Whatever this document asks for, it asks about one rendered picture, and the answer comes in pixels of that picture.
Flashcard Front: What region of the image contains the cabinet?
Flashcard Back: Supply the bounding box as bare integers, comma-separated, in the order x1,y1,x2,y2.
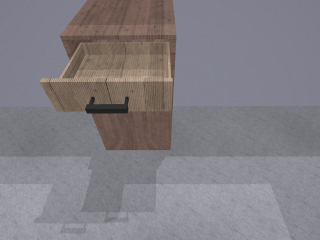
60,0,177,150

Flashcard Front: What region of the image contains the handle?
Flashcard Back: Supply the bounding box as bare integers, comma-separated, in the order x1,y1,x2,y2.
85,96,129,114

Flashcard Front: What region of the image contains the drawer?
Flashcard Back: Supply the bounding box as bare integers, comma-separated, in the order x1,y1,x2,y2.
39,42,173,112

